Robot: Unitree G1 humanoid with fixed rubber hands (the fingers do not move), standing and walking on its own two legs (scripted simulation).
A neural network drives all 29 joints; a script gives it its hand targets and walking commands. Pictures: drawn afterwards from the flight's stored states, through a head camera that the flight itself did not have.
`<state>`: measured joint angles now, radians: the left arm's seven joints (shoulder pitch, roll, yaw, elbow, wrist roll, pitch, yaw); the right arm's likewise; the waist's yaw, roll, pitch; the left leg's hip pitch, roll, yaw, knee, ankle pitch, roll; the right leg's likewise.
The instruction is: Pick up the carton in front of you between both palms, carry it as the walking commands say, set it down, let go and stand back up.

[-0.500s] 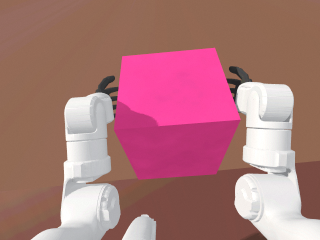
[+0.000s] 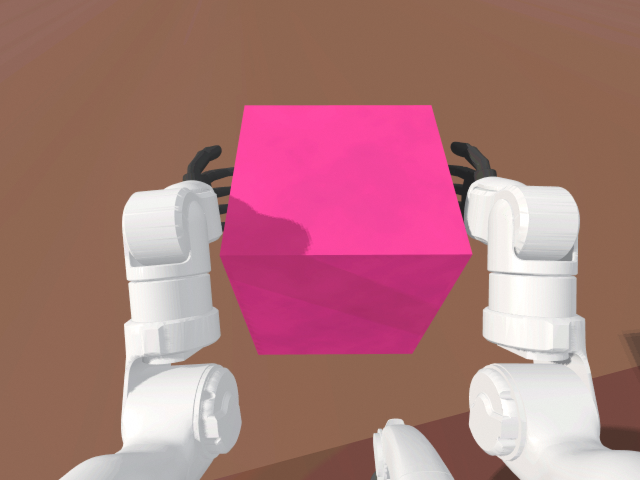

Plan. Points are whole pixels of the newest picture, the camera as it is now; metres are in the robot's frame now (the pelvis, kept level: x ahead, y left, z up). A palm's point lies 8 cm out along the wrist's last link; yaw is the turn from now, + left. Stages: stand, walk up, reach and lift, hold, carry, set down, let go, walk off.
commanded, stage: carry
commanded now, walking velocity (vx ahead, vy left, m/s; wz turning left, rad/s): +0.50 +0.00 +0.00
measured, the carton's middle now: (336, 241) +0.39 -0.02 +0.08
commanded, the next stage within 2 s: none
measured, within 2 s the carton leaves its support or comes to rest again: neither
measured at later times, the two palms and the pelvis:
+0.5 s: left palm (218, 55) +0.66 +0.13 +0.18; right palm (418, 41) +0.68 -0.17 +0.18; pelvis +0.29 -0.03 +0.02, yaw +1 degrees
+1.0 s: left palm (228, 33) +0.91 +0.15 +0.10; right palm (377, 26) +0.90 -0.15 +0.11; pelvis +0.61 +0.00 +0.04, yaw -1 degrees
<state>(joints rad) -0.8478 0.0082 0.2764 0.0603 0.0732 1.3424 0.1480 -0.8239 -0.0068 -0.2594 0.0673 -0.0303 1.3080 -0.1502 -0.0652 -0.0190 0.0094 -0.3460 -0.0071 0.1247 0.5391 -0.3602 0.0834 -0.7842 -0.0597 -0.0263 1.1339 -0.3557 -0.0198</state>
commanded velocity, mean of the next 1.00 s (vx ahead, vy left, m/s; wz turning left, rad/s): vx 0.50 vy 0.00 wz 0.00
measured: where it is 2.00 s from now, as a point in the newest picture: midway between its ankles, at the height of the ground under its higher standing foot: (308, 196)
